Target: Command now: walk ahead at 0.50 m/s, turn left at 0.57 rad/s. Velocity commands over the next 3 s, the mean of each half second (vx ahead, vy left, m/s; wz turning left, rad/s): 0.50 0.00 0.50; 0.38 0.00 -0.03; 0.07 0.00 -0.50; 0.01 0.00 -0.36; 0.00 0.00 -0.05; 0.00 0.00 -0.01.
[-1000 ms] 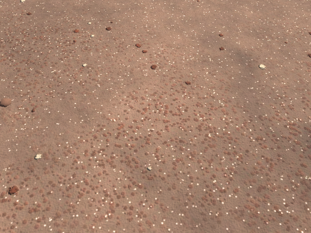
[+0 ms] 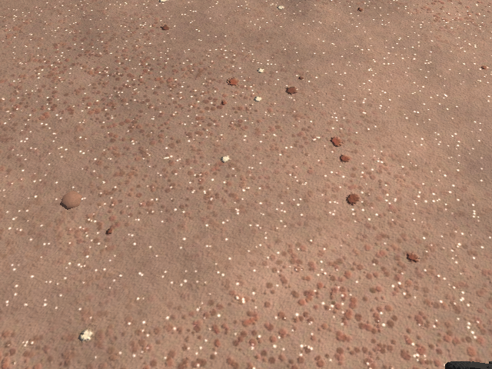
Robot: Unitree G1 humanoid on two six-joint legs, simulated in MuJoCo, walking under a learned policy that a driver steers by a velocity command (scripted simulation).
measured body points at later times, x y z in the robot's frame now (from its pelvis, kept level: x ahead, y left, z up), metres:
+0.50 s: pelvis +0.29 -0.03 +0.01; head +0.31 -0.03 +0.46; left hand +0.40 +0.26 -0.07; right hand +0.42 -0.30 -0.11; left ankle +0.12 +0.06 -0.65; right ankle +0.39 -0.12 -0.72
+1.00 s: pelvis +0.50 +0.06 +0.01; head +0.54 +0.08 +0.46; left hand +0.46 +0.34 -0.12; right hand +0.78 -0.12 -0.05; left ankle +0.58 +0.19 -0.72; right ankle +0.42 -0.10 -0.65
